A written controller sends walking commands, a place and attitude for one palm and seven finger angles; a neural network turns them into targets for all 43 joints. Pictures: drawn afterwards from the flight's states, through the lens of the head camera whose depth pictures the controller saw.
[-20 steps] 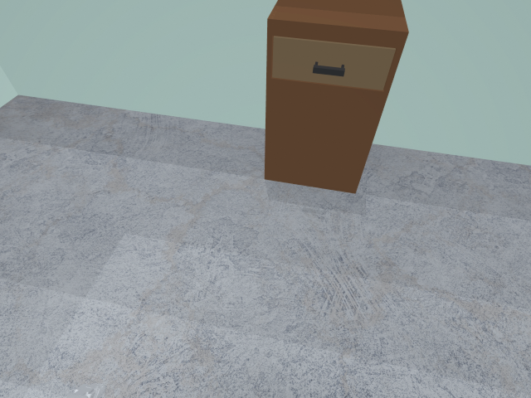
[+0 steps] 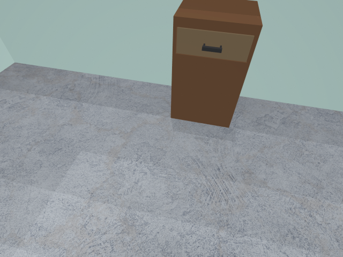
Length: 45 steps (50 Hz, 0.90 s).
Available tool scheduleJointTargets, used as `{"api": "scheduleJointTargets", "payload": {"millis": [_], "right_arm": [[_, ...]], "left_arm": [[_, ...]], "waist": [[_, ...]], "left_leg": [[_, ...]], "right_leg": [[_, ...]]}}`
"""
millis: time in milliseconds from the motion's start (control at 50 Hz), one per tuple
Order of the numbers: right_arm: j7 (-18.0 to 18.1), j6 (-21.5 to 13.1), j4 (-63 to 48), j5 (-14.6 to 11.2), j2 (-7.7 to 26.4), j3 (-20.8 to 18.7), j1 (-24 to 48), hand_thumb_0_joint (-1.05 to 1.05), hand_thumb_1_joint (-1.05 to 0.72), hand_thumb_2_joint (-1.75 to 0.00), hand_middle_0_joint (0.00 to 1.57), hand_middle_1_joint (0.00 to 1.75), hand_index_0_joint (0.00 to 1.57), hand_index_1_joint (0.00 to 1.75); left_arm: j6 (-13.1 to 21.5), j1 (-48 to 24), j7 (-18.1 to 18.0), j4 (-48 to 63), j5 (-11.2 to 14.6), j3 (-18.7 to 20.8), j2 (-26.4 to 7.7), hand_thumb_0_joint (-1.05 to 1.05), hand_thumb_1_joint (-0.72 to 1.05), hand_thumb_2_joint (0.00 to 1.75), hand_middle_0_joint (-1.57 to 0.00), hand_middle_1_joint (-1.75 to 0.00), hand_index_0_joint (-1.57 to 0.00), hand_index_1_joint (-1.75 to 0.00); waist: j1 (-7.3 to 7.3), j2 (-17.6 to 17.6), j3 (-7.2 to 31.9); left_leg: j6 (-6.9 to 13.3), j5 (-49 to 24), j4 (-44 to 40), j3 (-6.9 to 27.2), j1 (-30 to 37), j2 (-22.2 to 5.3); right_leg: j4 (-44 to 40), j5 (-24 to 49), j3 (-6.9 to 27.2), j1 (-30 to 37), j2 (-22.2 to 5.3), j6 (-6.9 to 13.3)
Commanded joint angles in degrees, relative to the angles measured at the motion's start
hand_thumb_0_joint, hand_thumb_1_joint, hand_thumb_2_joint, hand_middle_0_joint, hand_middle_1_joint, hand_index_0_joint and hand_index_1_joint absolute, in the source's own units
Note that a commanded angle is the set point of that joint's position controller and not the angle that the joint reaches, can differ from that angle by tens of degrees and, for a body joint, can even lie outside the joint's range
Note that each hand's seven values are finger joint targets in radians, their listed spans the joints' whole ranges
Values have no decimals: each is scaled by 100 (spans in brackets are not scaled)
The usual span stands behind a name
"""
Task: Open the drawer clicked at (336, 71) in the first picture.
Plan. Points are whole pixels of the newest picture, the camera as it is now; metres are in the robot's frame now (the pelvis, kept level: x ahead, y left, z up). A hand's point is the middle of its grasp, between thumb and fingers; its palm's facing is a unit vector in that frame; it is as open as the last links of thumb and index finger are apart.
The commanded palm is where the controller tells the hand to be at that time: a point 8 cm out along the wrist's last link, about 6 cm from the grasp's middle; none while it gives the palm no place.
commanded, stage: stand and wait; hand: left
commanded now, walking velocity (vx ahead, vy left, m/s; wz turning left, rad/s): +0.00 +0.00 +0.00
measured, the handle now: (212, 47) +1.26 -0.17 -0.10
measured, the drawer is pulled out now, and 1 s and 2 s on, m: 0.00 0.00 0.00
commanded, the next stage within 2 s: look at it before walking up in 0.42 s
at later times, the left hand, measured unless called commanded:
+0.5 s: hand out of the picture +0.06 +0.24 -0.15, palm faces -0.03 -0.94 -0.33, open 7.4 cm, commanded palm none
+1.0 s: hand out of the picture +0.06 +0.24 -0.15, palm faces -0.03 -0.94 -0.33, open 7.4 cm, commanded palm none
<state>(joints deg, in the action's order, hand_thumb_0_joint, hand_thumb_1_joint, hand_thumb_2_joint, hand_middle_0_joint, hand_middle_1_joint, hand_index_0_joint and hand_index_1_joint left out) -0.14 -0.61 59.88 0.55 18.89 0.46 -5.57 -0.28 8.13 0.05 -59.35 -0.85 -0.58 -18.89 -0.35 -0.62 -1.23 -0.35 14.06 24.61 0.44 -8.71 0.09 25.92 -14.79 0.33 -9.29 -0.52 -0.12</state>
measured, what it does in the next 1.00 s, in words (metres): stands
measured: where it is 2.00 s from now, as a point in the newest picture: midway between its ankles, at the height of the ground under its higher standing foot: outside the picture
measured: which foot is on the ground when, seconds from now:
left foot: down 0.00-1.00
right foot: down 0.00-1.00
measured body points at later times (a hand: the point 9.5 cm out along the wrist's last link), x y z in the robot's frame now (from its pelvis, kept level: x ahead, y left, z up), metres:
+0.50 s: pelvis -0.02 +0.00 +0.00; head -0.02 +0.00 +0.45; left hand +0.06 +0.29 -0.13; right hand +0.06 -0.30 -0.13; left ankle -0.01 +0.12 -0.74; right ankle -0.01 -0.12 -0.74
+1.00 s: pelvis -0.01 -0.01 +0.00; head +0.00 +0.00 +0.45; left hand +0.06 +0.29 -0.13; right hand +0.07 -0.30 -0.13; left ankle -0.01 +0.12 -0.74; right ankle -0.01 -0.12 -0.74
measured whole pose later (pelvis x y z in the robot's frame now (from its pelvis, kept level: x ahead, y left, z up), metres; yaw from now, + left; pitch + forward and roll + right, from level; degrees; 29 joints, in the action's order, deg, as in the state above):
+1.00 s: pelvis -0.01 -0.01 +0.00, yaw +0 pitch -2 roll +0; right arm -0.3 -0.8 63.8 0.2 19.4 0.6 -6.8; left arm 0.1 8.2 0.2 -62.5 -0.9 -0.5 -19.5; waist -0.2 -0.4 -1.9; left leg -0.9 11.3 21.2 0.6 -8.2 -0.5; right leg 22.5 -12.0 0.2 -8.8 0.1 0.3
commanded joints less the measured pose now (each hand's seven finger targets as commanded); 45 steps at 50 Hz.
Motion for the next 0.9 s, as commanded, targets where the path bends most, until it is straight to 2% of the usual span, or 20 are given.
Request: {"api": "scheduleJointTargets", "payload": {"millis": [0, 40, 80, 280, 420, 780, 880], "right_arm": [[100, -135, -329, 13, 1169, -281, 334, 0, -90, -90, 20, 30, 20, 30], [99, -130, -276, 11, 1185, -270, 301, 0, -90, -90, 20, 30, 20, 30], [93, -122, -232, 2, 1185, -267, 270, 0, -90, -90, 20, 30, 20, 30], [87, -124, -40, -6, 1229, -245, 172, 0, -90, -90, 20, 30, 20, 30], [74, -122, 2, 2, 1220, -248, 146, 0, -90, -90, 20, 30, 20, 30], [76, -140, 9, -13, 1226, -241, 130, 0, -90, -90, 20, 30, 20, 30], [78, -134, 10, -13, 1230, -240, 174, 0, -90, -90, 20, 30, 20, 30]], "left_arm": [[173, -308, -75, 344, 27, 285, -1243, 0, 90, 90, -20, -30, -20, -30], [170, -293, -69, 300, 31, 280, -1243, 0, 90, 90, -20, -30, -20, -30], [181, -284, -71, 269, 29, 282, -1263, 0, 90, 90, -20, -30, -20, -30], [183, -253, -69, 123, 37, 259, -1281, 0, 90, 90, -20, -30, -20, -30], [165, -280, -59, 95, 22, 254, -1267, 0, 90, 90, -20, -30, -20, -30], [182, -254, -59, 88, 16, 256, -1253, 0, 90, 90, -20, -30, -20, -30], [184, -243, -59, 64, 14, 255, -1251, 0, 90, 90, -20, -30, -20, -30]], "waist": [[27, 94, 374], [25, 111, 350], [21, -28, 350], [22, 37, 292], [16, 57, 104], [20, 45, 319], [18, 81, 245]], "left_leg": [[226, -1057, -383, 482, 47, -597], [220, -942, -425, 501, 21, -599], [215, -937, -421, 502, 32, -608], [192, -873, -544, 536, 37, -641], [195, -496, -672, 570, -80, -628], [191, -865, -649, 592, 69, -665], [186, -884, -659, 569, 101, -669]], "right_leg": [[-518, 1043, 534, 69, -644, 219], [-572, 907, 561, 64, -638, 218], [-617, 893, 563, 75, -652, 225], [-709, 788, 588, 72, -645, 223], [-836, 230, 636, -98, -628, 201], [-777, 685, 587, 43, -625, 194], [-801, 740, 591, -6, -628, 191]]}}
